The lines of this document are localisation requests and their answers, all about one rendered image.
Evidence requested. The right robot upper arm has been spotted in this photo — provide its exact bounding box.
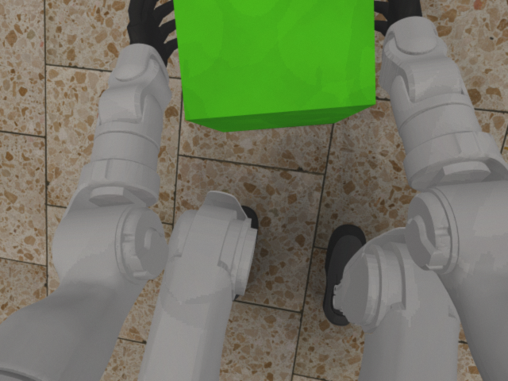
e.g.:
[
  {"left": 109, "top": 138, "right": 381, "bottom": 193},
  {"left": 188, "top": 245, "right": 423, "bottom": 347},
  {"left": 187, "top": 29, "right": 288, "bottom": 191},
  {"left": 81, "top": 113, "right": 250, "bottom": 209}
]
[{"left": 404, "top": 180, "right": 508, "bottom": 381}]

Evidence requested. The robot right foot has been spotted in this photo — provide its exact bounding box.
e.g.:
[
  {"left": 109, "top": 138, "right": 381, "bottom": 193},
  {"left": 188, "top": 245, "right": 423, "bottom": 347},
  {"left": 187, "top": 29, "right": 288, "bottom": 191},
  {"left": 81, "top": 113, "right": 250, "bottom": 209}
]
[{"left": 323, "top": 225, "right": 366, "bottom": 326}]

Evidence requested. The left robot upper arm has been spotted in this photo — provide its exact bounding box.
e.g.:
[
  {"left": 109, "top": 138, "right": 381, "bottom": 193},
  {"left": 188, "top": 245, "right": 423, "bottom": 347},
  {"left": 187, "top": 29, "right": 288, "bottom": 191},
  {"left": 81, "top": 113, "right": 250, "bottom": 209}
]
[{"left": 0, "top": 203, "right": 169, "bottom": 381}]

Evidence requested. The robot right forearm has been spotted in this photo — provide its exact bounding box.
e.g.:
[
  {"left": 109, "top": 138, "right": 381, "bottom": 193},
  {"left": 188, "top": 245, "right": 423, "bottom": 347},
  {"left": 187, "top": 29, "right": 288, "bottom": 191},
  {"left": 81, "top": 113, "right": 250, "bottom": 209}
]
[{"left": 379, "top": 16, "right": 508, "bottom": 191}]

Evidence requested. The robot left shin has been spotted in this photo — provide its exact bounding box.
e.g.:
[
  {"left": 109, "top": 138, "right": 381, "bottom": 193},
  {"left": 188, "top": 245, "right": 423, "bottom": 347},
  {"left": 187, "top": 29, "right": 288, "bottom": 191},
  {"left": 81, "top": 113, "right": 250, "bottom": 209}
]
[{"left": 165, "top": 190, "right": 247, "bottom": 266}]

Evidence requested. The carton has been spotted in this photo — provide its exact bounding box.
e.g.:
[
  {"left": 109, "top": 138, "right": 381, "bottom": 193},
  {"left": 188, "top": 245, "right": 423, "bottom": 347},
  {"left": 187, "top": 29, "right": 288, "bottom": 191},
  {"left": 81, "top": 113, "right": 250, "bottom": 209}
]
[{"left": 173, "top": 0, "right": 375, "bottom": 133}]

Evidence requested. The left robot hand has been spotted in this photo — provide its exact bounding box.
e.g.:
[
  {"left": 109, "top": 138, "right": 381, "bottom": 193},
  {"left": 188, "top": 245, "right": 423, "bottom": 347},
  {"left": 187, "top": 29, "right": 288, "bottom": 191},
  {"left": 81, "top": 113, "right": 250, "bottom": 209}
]
[{"left": 127, "top": 0, "right": 178, "bottom": 67}]

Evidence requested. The robot left forearm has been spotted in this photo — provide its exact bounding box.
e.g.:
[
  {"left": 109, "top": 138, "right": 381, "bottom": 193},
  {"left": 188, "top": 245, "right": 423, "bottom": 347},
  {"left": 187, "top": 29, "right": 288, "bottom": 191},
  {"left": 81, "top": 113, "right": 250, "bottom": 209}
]
[{"left": 52, "top": 44, "right": 172, "bottom": 267}]

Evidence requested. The right robot hand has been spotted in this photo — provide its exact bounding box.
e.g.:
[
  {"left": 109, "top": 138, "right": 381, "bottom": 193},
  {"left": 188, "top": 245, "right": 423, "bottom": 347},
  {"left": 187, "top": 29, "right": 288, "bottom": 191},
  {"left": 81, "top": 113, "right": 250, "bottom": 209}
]
[{"left": 374, "top": 0, "right": 422, "bottom": 36}]

